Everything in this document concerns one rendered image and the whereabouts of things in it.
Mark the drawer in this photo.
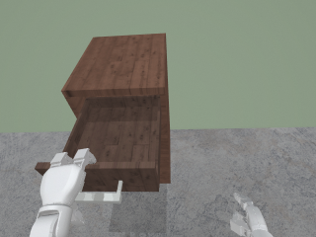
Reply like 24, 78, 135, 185
35, 95, 162, 192

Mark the robot left forearm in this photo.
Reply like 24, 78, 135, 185
30, 203, 73, 237

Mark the cabinet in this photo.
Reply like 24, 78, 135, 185
61, 33, 171, 184

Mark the left robot hand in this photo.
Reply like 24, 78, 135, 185
39, 148, 97, 227

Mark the handle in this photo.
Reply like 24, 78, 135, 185
75, 181, 123, 204

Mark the right robot hand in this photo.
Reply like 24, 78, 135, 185
230, 193, 269, 237

